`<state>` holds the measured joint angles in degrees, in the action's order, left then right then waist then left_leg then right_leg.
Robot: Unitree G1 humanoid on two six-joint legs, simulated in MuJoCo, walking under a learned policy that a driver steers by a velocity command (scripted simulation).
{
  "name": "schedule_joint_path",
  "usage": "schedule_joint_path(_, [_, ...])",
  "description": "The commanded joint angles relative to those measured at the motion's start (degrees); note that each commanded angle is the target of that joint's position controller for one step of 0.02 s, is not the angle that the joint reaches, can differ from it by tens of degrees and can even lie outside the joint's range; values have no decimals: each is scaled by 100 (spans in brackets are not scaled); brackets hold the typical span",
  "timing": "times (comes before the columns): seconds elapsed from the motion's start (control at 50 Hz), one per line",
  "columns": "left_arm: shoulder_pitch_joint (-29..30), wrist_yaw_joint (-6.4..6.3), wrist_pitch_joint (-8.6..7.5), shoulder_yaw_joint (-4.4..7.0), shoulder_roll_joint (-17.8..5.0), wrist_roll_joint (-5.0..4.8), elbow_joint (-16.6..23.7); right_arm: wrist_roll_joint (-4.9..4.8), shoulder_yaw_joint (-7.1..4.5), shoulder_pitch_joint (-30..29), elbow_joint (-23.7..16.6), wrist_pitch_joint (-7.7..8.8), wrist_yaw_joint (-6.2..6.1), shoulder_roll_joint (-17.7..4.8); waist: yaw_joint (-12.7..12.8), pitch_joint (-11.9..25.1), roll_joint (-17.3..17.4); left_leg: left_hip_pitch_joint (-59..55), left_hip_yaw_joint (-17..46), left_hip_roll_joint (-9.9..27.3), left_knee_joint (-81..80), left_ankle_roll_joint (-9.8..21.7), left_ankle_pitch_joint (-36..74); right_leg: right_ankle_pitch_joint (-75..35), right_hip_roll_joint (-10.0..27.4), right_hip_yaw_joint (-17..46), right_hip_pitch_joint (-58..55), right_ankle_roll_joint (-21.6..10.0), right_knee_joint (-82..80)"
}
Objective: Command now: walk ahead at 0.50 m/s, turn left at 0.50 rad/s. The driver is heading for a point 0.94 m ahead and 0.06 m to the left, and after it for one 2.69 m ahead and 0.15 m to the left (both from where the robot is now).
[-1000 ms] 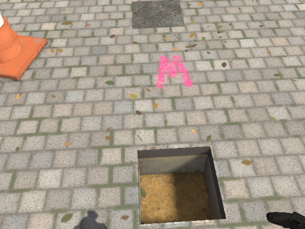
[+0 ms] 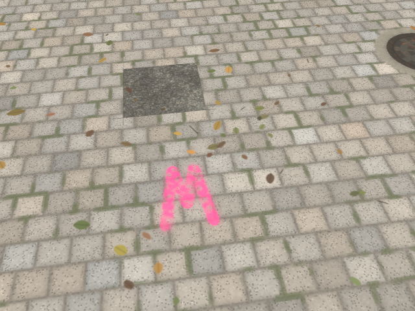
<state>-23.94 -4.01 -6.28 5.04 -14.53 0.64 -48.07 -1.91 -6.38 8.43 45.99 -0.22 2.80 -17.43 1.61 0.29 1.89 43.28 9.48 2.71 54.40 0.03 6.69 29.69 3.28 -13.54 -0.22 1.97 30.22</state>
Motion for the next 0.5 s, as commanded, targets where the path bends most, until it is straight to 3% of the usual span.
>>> schedule_joint_path(0.02, [-231, -75, -81, 180, -693, -20, 224, -10, -37, -838, -674, -58, 11, -363, 226, -1307, -799, 2191, 222, 273, 512, 2, -870, -1669, 2104, 1195, -407, -750, -813])
schedule_joint_path(0.06, [-789, -131, -9, 176, -595, -108, -86, -74, 31, -1416, -888, -35, 7, -277, 586, -1746, -795, 3620, 94, 372, 881, 40, -1841, -2047, 2479, 1243, -1446, -592, -617])
schedule_joint_path(0.08, [-969, -146, 23, 153, -497, -67, -191, -98, 63, -1613, -992, -4, 12, -174, 635, -1772, -738, 3843, 10, 388, 929, 49, -2029, -2326, 2487, 1140, -1590, -497, -529])
schedule_joint_path(0.1, [-1019, -177, 46, 146, -505, -42, -229, -116, 97, -1679, -1065, 52, 39, -123, 647, -1806, -728, 3954, -190, 383, 905, 36, -1990, -2613, 2466, 969, -1721, -362, -439])
schedule_joint_path(0.12, [-663, -173, 195, 108, -437, -38, -128, -219, 168, -1753, -1238, 135, 34, 88, 486, -2029, -718, 3645, -616, 293, 224, -118, -2115, -3154, 2100, 535, -1232, -159, -566])
schedule_joint_path(0.14, [-1056, -152, 289, 97, -433, -15, -212, -156, 260, -1932, -1281, 203, 100, 252, 721, -1764, -602, 3445, -1228, 229, 331, -158, -1595, -3606, 2056, 319, -1582, -79, -278])
schedule_joint_path(0.16, [105, -35, 466, 103, -910, -79, 405, -152, 436, -1060, -1025, 265, 336, 358, 60, -1179, 84, -268, -1503, 169, -2077, -13, -198, -4322, 1708, -387, 635, -141, -931])
schedule_joint_path(0.18, [-688, 32, 417, 287, -1447, -183, 153, 30, 228, -331, -738, 238, 309, 169, -83, -40, -218, -2966, -1708, -658, -1384, 62, 265, -5794, 1463, -262, 739, -372, -468])
schedule_joint_path(0.2, [-504, 170, 278, 280, -1687, -244, 51, -18, -79, 1030, -447, 145, 239, -507, -1018, 811, -1000, -5178, -2056, -1235, -327, 607, -1074, -8578, 1518, -176, 1423, -439, 427])
schedule_joint_path(0.22, [-407, 284, 120, 94, -1339, -384, 286, -72, -296, 1640, -305, 57, 105, -1025, -1398, 1017, -736, -6850, -1092, -793, -795, 1358, -1224, -7444, 982, -81, 3002, -62, 2233])
schedule_joint_path(0.24, [-474, 421, -3, -276, -422, -516, 524, 201, -310, 2010, -156, 157, -95, -1421, -1127, 2525, 941, -8000, 3056, 1612, -2121, 2661, -2274, -1560, -51, 681, 4093, 255, 5522])
schedule_joint_path(0.26, [-205, 454, -132, -142, -885, -589, 475, 383, -288, 2282, -212, 173, -221, -1278, -1248, 3618, 168, -7562, 3786, 1449, -2677, 2132, -3359, -562, -200, 1968, 3145, 4, 5521])
schedule_joint_path(0.28, [107, 425, -127, -157, -678, -679, 559, 388, -211, 2000, -222, 235, -237, -1117, -1206, 3121, 137, -6854, 3253, 1401, -2700, 1793, -3198, -426, 58, 2170, 3162, -259, 5340])
schedule_joint_path(0.3, [396, 387, -110, -172, -483, -633, 541, 408, -152, 1736, -169, 355, -180, -954, -1082, 2334, -76, -5664, 3080, 1348, -2809, 1701, -2691, -545, 106, 2239, 3033, -471, 5074])
schedule_joint_path(0.32, [605, 344, -49, -129, -454, -498, 486, 380, -42, 1312, -170, 464, -166, -605, -932, 1757, 5, -4699, 2579, 1311, -2696, 1657, -1939, -615, 207, 2322, 3001, -580, 4898])
schedule_joint_path(0.34, [496, 370, 34, -64, -453, -494, 312, 463, 58, 1037, -149, 562, -206, -225, -718, 1387, 2, -3410, 2300, 1309, -2537, 1584, -1699, -792, 220, 2531, 2540, -761, 5262])
schedule_joint_path(0.36, [789, 438, 118, -121, -100, -413, 318, 525, 74, 925, -89, 512, -288, -111, -609, 1053, -18, -2759, 1948, 1243, -2591, 1556, -1618, -676, 180, 2417, 2552, -703, 5645])
schedule_joint_path(0.38, [710, 412, 194, 40, -420, -545, 284, 410, 149, 637, -236, 585, -322, 65, -352, 568, -287, -2409, 1369, 1117, -3104, 1425, -2104, -1036, 391, 2455, 2772, -680, 4470])
schedule_joint_path(0.4, [565, 349, 374, 44, -210, -578, 64, 342, 167, 760, -48, 585, -315, 106, -286, 203, 485, -2303, 1588, 1415, -3463, 1500, -2901, -260, 201, 2112, 3228, -602, 5500])
schedule_joint_path(0.42, [441, 294, 549, -48, -4, -461, -13, 283, 219, 1209, 308, 560, -294, 239, -348, -104, 712, -2363, 1545, 1463, -3558, 1438, -3457, -22, 100, 1913, 4045, -667, 6503])
schedule_joint_path(0.44, [479, 300, 648, -91, 77, -383, 75, 282, 281, 1193, 344, 535, -308, 334, -178, -258, 690, -2141, 1357, 1464, -3704, 1303, -3838, -313, 52, 2050, 4493, -767, 6753])
schedule_joint_path(0.46, [743, 286, 655, -193, 159, -264, 318, 212, 289, 945, 328, 489, -337, 267, 46, -364, 677, -1807, 954, 1383, -3787, 1025, -3620, -984, 116, 2179, 4751, -789, 6298])
schedule_joint_path(0.48, [980, 273, 616, -220, 81, -272, 488, 231, 256, 553, 96, 434, -398, 89, 160, -530, 589, -1538, 329, 1253, -4161, 982, -3246, -1456, 182, 2223, 4618, -657, 4900])
schedule_joint_path(0.5, [1373, 250, 579, -204, -100, -205, 632, 258, 243, 451, 37, 449, -468, 46, 85, -606, 516, -1430, -60, 1241, -4430, 1004, -2937, -1934, 185, 2047, 4467, -474, 4268])
